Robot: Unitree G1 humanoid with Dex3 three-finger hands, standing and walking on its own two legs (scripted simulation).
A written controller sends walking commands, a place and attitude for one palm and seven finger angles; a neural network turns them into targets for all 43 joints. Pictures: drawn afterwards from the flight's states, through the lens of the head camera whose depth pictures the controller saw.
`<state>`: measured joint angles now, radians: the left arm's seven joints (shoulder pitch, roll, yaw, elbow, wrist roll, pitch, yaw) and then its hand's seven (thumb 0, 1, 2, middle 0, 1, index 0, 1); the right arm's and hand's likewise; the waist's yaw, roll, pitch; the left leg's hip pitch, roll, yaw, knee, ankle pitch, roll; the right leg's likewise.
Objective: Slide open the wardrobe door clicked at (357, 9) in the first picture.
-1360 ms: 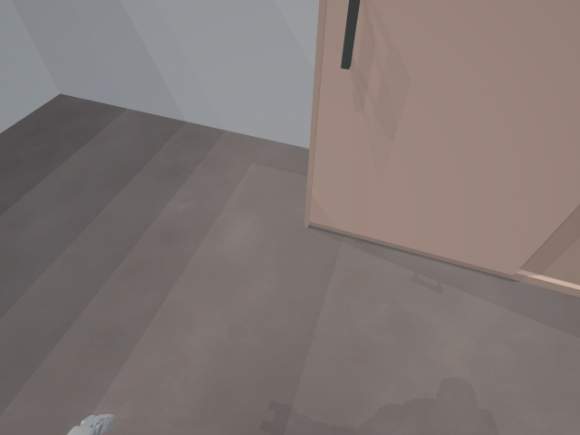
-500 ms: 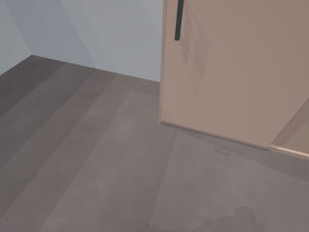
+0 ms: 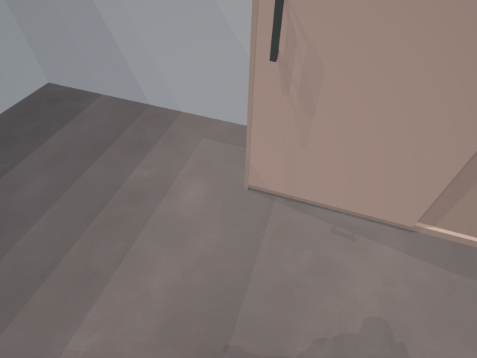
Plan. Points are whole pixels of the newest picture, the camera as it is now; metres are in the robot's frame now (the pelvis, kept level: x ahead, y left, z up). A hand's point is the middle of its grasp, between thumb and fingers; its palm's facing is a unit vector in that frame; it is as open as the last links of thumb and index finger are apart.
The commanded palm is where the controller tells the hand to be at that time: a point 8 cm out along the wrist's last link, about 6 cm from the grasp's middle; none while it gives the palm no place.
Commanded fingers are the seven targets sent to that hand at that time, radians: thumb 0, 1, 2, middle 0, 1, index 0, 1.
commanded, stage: look at it before walking up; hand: left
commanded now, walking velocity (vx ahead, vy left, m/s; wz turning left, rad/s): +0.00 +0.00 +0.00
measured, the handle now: (278, 26) +1.05 -0.06 +0.12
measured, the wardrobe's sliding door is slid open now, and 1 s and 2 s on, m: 0.00 0.00 0.00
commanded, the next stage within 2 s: walk to a spot facing it in 0.08 s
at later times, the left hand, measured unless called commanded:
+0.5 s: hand out of the picture +0.03 +0.22 -0.19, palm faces +0.06 -0.98 -0.19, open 7.3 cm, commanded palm none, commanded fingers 0.00 0.90 0.90 -0.20 -0.30 -0.20 -0.30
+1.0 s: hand (175, 280) +0.32 +0.17 -0.19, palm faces -0.01 -0.98 -0.21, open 7.3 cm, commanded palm none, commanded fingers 0.00 0.90 0.90 -0.20 -0.30 -0.20 -0.30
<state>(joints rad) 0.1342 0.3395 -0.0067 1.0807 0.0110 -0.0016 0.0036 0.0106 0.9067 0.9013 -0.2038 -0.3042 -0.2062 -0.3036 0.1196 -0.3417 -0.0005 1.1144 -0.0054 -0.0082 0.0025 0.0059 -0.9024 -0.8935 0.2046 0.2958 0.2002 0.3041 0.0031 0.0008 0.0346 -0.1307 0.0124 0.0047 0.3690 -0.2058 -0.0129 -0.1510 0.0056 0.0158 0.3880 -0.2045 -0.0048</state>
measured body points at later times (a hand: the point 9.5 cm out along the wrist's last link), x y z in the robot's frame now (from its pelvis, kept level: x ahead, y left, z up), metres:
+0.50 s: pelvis +0.05 +0.03 -0.02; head +0.04 +0.04 +0.43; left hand +0.02 +0.27 -0.18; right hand +0.05 -0.23 -0.16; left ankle +0.01 +0.12 -0.75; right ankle +0.00 -0.11 -0.74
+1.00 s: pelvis +0.22 -0.01 -0.03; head +0.25 -0.01 +0.42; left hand +0.32 +0.22 -0.17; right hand +0.14 -0.22 -0.19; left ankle +0.11 +0.12 -0.66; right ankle +0.31 -0.10 -0.75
